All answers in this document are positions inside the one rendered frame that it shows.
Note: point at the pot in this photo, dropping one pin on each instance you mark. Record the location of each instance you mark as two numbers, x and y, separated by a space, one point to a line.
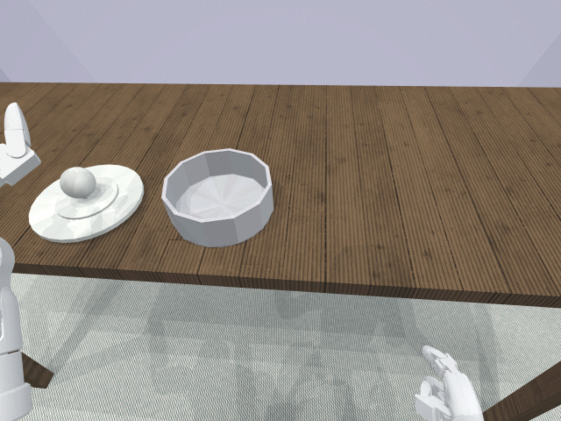
219 198

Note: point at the robot right hand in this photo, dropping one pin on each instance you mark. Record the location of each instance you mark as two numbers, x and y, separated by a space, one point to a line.
455 397

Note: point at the knob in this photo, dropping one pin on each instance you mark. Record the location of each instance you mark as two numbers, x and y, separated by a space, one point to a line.
77 182

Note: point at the lid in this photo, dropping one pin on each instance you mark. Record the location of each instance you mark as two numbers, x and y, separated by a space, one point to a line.
57 217

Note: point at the robot left hand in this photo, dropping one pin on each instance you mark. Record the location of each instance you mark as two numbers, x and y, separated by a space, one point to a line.
17 159

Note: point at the table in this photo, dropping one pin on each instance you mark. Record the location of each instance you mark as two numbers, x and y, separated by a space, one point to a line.
423 192

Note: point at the left robot forearm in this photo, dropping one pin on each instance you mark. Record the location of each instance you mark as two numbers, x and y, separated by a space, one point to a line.
15 393

